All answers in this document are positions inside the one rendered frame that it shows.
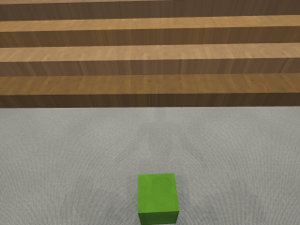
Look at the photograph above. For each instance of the carton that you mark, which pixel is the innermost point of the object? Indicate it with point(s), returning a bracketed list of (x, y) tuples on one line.
[(157, 199)]

